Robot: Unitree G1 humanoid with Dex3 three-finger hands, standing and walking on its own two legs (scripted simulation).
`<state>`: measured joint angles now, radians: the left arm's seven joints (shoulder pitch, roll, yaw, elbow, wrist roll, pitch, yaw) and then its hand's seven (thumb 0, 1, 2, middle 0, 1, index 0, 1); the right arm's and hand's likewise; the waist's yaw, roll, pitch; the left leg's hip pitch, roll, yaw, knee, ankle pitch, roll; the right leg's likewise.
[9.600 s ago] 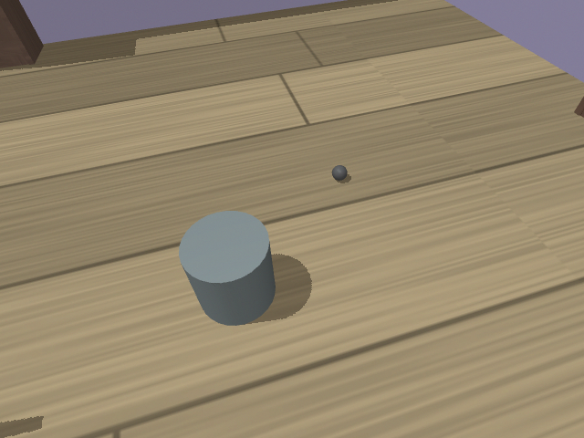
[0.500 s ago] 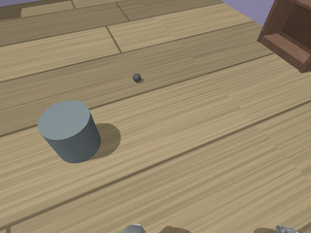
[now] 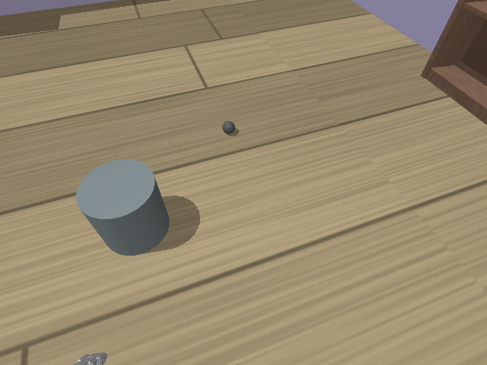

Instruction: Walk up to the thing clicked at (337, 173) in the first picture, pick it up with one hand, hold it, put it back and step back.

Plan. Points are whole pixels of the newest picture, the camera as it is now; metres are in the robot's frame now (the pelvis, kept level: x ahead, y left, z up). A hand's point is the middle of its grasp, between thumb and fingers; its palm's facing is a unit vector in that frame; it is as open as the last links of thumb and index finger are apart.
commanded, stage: walk up
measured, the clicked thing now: (228, 127) +1.47 +0.14 -0.72
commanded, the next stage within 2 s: stand in 0.10 s
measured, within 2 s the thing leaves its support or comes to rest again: neither
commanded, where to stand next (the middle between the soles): +0.06 -0.03 m, yaw -3 degrees
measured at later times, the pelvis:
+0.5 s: pelvis +0.00 -0.01 +0.02, yaw -2 degrees
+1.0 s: pelvis +0.02 -0.02 +0.02, yaw -3 degrees
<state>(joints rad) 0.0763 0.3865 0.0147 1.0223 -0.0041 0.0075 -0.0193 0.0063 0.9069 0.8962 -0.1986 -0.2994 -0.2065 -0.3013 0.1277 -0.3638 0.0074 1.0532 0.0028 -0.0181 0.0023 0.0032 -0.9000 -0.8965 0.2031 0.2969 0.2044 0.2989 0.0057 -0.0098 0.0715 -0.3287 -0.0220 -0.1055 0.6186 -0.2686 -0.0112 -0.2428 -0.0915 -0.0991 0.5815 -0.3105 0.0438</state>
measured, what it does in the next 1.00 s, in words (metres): stands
